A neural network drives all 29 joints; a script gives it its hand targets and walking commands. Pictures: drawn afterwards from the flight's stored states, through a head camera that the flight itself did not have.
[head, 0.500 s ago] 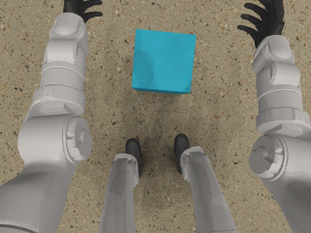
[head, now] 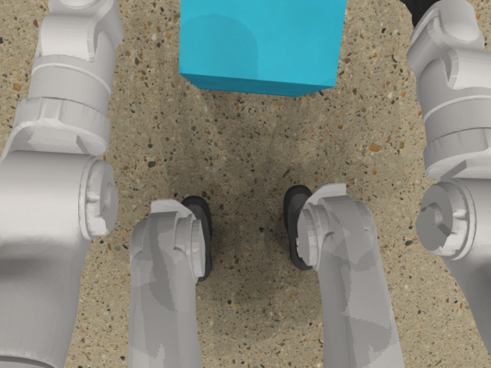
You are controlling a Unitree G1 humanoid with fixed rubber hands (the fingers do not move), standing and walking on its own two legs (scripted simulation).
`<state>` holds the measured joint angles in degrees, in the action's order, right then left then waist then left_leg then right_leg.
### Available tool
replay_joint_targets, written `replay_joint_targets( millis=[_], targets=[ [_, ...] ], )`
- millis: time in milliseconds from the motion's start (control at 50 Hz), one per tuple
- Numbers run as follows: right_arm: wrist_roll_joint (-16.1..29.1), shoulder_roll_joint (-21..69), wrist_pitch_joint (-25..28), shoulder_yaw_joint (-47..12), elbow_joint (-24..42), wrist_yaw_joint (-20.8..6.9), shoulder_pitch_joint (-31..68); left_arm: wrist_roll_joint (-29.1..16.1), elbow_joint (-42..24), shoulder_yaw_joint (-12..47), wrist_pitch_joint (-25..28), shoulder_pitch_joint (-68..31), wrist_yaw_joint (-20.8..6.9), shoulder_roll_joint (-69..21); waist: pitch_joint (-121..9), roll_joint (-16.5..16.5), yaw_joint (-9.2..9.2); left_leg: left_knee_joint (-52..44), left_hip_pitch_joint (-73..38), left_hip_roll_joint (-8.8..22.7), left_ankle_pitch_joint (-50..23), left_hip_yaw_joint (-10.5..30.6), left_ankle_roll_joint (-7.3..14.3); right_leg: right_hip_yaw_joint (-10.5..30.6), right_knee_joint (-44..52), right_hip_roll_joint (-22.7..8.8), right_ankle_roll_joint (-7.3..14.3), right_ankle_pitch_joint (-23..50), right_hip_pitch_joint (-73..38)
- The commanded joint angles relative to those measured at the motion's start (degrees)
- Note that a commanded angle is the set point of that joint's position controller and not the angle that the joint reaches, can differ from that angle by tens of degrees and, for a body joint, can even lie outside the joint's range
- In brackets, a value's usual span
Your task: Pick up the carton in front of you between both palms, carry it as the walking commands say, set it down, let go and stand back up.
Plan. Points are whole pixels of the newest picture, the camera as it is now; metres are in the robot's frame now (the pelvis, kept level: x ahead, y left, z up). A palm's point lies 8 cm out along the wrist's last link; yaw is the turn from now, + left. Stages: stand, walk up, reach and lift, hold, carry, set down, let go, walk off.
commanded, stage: reach and lift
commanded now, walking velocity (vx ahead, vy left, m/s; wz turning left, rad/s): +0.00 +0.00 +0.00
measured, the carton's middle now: (256, 25) +0.56 -0.04 -0.32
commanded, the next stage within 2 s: none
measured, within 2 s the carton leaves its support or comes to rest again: leaves its support in 1.18 s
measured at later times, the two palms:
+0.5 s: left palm out of the picture +0.59 +0.15 -0.25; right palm (377, 14) +0.55 -0.21 -0.25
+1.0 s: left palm (152, 1) +0.58 +0.12 -0.24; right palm (364, 19) +0.54 -0.19 -0.24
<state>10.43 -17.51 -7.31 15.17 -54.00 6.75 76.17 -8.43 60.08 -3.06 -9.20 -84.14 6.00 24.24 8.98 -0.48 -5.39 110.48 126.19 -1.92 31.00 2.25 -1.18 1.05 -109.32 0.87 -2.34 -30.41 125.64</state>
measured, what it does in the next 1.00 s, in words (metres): lowers itself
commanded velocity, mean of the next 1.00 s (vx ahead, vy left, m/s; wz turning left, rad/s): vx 0.00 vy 0.00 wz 0.00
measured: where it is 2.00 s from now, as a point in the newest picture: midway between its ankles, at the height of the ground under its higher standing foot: (250, 247)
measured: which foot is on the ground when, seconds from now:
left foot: down 0.00-1.00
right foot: down 0.00-1.00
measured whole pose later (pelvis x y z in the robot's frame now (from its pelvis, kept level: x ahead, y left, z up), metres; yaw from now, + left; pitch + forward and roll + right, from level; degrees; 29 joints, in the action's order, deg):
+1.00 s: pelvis -0.01 +0.00 -0.08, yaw +0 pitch +34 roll -2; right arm 3.6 -15.1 -9.0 19.1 -59.8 4.8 88.7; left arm -2.8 68.1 -6.8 -9.2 -96.5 3.9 19.9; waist 27.5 0.0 -4.0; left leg 127.5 128.2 -2.6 33.5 2.7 -1.4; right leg 0.7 -126.0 1.2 -2.6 -33.0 127.4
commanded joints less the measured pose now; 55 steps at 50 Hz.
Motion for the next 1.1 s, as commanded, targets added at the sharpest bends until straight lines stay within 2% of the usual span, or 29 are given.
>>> replay_joint_targets(
  millis=[0, 80, 180, 240, 280, 320, 440, 540, 660, 740, 780, 800, 820, 860, 900, 940, 980, 1040, 1080],
  targets=[
    [1.2, -9.6, 0.3, -0.5, 2.6, 0.5, 18.9, -1.8, -3.2, 1.4, 0.2, -23.1, -0.1, 6.1, -71.5, -6.8, -3.05, -4.6, -43.2, -0.9, -13.2, -3.8, -0.9, -6.5, 5.7, 0.4, -1.4, 15.5, -31.6],
    [0.1, -9.4, 1.0, -0.3, -3.3, 0.0, 22.7, -1.5, 2.6, 1.3, 1.0, -25.5, -0.9, 7.0, -62.1, -5.4, -2.42, -1.8, -36.5, -0.1, -8.6, -3.2, -0.7, -5.7, 2.6, -0.3, -1.3, 11.4, -28.8],
    [-0.8, -10.1, 2.6, -0.6, -7.2, -0.6, 26.5, -1.7, 6.4, 1.5, 2.8, -27.9, -1.6, 8.4, -56.3, -4.0, -1.79, 2.5, -32.3, 0.4, -9.9, -2.5, -0.8, -4.7, -1.7, -0.5, -1.3, 12.7, -28.4],
    [0.2, -10.9, 3.7, -1.9, -6.9, -0.4, 28.8, -3.1, 5.4, 2.9, 4.0, -30.1, -1.5, 9.3, -58.8, -3.8, -1.80, 5.2, -33.3, 0.5, -13.1, -2.6, -0.9, -4.3, -4.4, -0.5, -1.3, 16.7, -31.1],
    [1.5, -11.4, 4.3, -2.2, -5.3, -0.1, 30.4, -3.7, 4.2, 4.2, 4.6, -31.9, -1.3, 9.8, -60.5, -5.0, -2.22, 7.0, -37.0, 0.8, -15.6, -2.3, -0.7, -4.6, -5.4, -0.3, -1.3, 18.2, -28.9],
    [2.0, -11.4, 4.7, -3.2, -4.4, 0.1, 31.1, -3.7, 1.9, 4.1, 4.9, -32.8, -1.1, 9.5, -60.4, -5.3, -1.36, 7.8, -34.4, 0.3, -16.9, -2.9, -1.0, -3.9, -6.4, 0.0, -0.9, 20.9, -31.8],
    [2.3, -9.7, 5.2, -3.8, -5.9, 1.0, 25.6, -5.2, 1.5, 5.9, 5.2, -28.1, -0.9, 7.0, -64.7, -5.3, -2.37, 9.9, -37.3, -0.3, -22.7, -3.7, -1.1, -4.3, -8.1, 1.1, -0.8, 27.6, -36.8],
    [0.5, -7.6, 5.0, -2.9, -8.0, 0.6, 22.0, -3.6, 5.5, 3.9, 5.1, -23.4, -1.2, 5.1, -56.8, -4.2, -1.69, 8.5, -31.7, -0.8, -19.3, -3.3, -1.0, -4.1, -7.4, 1.2, -1.0, 23.6, -31.8],
    [0.9, -6.5, 5.0, -4.0, -5.5, 0.1, 26.3, -2.3, 5.1, 2.7, 5.5, -25.7, -0.9, 4.8, -55.1, -3.3, -0.54, 7.3, -30.8, -0.9, -16.5, -2.7, -0.5, -4.2, -6.9, 1.0, -1.2, 19.7, -29.4],
    [2.2, -1.9, 4.6, -6.4, -5.2, -0.5, 30.1, -3.6, 4.2, 6.0, 5.1, -30.2, -1.3, -0.8, -54.2, -3.9, -0.83, 6.8, -32.6, -1.4, -14.4, -2.8, -0.5, -4.6, -6.3, 1.7, -0.6, 17.3, -29.9],
    [0.3, -0.7, 4.3, -4.9, -6.0, -0.6, 30.4, -2.4, 4.3, 5.1, 4.8, -31.1, -1.4, -2.5, -52.9, -4.3, -1.35, 6.8, -33.1, -1.8, -13.1, -2.9, -0.7, -4.8, -6.2, 2.1, -0.6, 16.3, -30.5],
    [-0.4, 3.1, 3.9, -5.3, -5.6, -1.2, 31.7, -1.4, 4.2, 5.0, 4.5, -31.9, -1.9, -5.7, -52.2, -4.2, -0.86, 6.8, -33.7, -2.0, -12.9, -2.8, -0.7, -4.8, -6.3, 2.4, -0.6, 15.9, -30.5],
    [-0.6, 13.2, 3.3, -7.8, -4.2, -3.2, 35.7, -1.1, 3.3, 7.0, 3.9, -35.1, -3.9, -15.8, -51.3, -4.2, -0.45, 6.9, -33.8, -2.7, -12.4, -2.6, -0.3, -4.8, -6.3, 3.1, -0.4, 15.1, -30.7],
    [-2.2, 32.3, 1.5, -10.6, -2.8, -8.6, 42.5, 0.9, 4.0, 8.2, 2.5, -38.0, -9.0, -36.0, -48.0, -4.4, -0.25, 7.2, -32.1, -3.8, -11.3, -3.2, 0.2, -5.0, -6.7, 4.2, -0.1, 13.5, -29.1],
    [-4.2, 43.2, -0.9, -10.3, -1.2, -13.4, 43.9, 2.8, 2.9, 5.8, 0.8, -36.0, -13.4, -48.0, -44.9, -4.0, 0.13, 7.9, -29.5, -4.6, -10.5, -4.5, 0.6, -5.3, -7.5, 4.9, 0.3, 12.1, -27.0],
    [-5.0, 48.3, -2.7, -10.5, 1.2, -16.5, 44.1, 3.7, 0.8, 4.7, -0.4, -33.9, -15.8, -53.5, -43.9, -4.1, 0.44, 8.1, -27.5, -4.8, -10.2, -5.4, 1.1, -5.7, -7.7, 5.3, 0.4, 11.5, -25.2],
    [-5.4, 51.0, -4.2, -10.7, 3.1, -18.4, 43.6, 4.1, -1.0, 4.3, -1.6, -33.2, -17.2, -56.6, -43.4, -3.9, 0.50, 8.3, -25.9, -4.9, -9.9, -5.4, 1.5, -5.6, -7.9, 5.1, 0.8, 11.5, -24.6],
    [-2.8, 54.6, -5.0, -13.7, 6.5, -19.2, 42.9, 2.6, -4.5, 7.0, -2.4, -33.7, -17.4, -59.8, -49.4, -3.7, 0.25, 8.8, -28.1, -5.0, -12.5, -5.8, 1.9, -6.2, -8.5, 5.4, 0.9, 14.6, -26.9],
    [-0.2, 56.7, -5.0, -16.2, 10.0, -19.1, 44.5, 0.8, -7.6, 9.6, -2.5, -34.5, -17.0, -62.8, -57.2, -4.3, 0.02, 9.2, -32.2, -5.1, -17.3, -5.7, 2.1, -6.6, -9.1, 5.5, 0.8, 19.2, -29.6]
  ],
)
